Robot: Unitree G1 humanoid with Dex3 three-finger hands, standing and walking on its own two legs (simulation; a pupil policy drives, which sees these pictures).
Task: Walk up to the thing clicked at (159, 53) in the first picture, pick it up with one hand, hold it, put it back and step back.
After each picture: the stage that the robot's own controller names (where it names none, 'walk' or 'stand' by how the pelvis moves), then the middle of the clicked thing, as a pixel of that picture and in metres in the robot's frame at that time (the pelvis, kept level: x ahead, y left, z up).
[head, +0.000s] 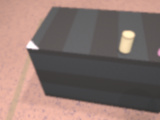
stand; out of the picture +0.69 -0.45 -0.04
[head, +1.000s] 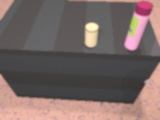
sink last; (137, 27) +0.69 -0.23 -0.01
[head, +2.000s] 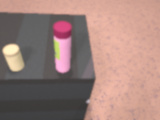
walk; (62, 49) +0.55 +0.11 -0.01
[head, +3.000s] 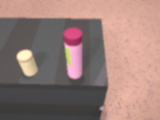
stand; (74, 55) +0.51 +0.08 -0.01
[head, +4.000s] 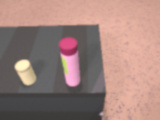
stand; (70, 64) +0.50 +0.08 -0.03
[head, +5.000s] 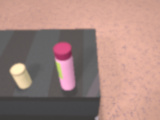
stand; (65, 68) +0.49 +0.11 -0.04
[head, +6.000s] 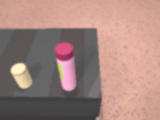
stand; (66, 68) +0.48 +0.11 -0.04
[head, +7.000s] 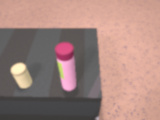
stand; (67, 68) +0.48 +0.10 -0.04
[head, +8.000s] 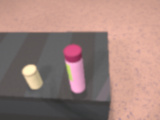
rise first; (75, 71) +0.48 +0.10 -0.04
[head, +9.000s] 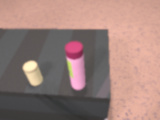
go down; (76, 67) +0.49 +0.09 -0.04
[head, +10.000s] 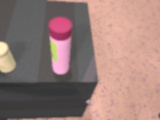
go down; (60, 49) +0.49 +0.08 +0.01
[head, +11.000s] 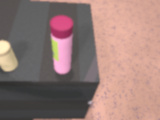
approach; (62, 48) +0.49 +0.08 +0.02
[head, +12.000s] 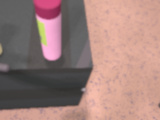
close in; (50, 32) +0.51 +0.10 +0.05
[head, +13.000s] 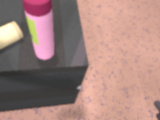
close; (41, 29) +0.50 +0.10 +0.07
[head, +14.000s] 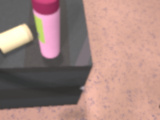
lift; (48, 28) +0.51 +0.10 +0.07
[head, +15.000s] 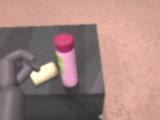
lift; (67, 62) +0.48 +0.09 +0.02
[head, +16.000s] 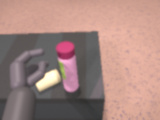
close; (68, 68) +0.49 +0.10 -0.01
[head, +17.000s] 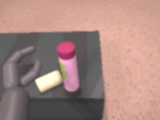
stand; (69, 68) +0.49 +0.10 -0.02
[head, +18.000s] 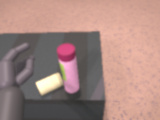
stand; (69, 70) +0.48 +0.10 -0.02
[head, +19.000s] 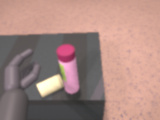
stand; (69, 71) +0.48 +0.10 -0.02
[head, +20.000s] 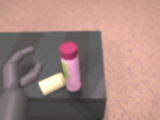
stand; (71, 69) +0.49 +0.09 -0.02
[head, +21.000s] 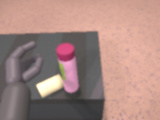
stand; (68, 70) +0.48 +0.10 -0.02
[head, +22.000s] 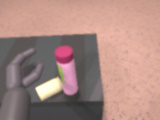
stand; (67, 72) +0.48 +0.10 -0.03
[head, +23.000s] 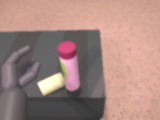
stand; (70, 68) +0.49 +0.10 -0.02
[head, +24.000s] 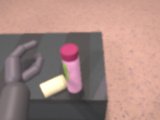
stand; (72, 70) +0.48 +0.09 -0.02
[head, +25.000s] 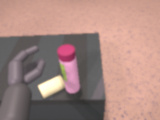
stand; (69, 70) +0.49 +0.10 -0.03
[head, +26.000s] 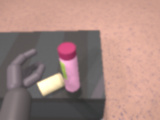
stand; (70, 69) +0.48 +0.10 -0.02
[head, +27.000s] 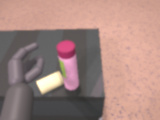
stand; (69, 67) +0.49 +0.10 -0.02
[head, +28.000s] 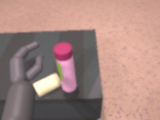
stand; (66, 69) +0.48 +0.10 -0.02
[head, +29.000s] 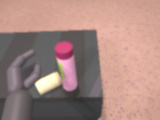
stand; (67, 68) +0.49 +0.10 -0.02
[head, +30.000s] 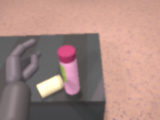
stand; (69, 72) +0.48 +0.09 -0.02
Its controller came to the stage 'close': yes
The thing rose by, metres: 0.00
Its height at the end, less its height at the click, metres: +0.00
